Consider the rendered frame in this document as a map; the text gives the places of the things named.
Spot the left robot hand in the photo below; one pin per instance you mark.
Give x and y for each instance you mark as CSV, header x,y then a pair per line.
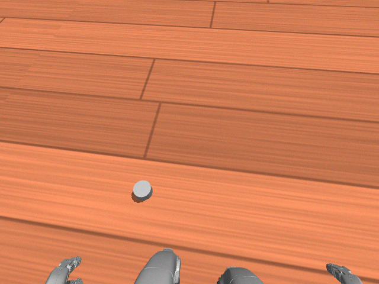
x,y
60,274

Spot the right robot hand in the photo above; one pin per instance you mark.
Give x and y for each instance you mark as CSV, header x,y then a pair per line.
x,y
343,274

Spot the tin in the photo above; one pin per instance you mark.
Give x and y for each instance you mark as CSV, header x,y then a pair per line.
x,y
143,190

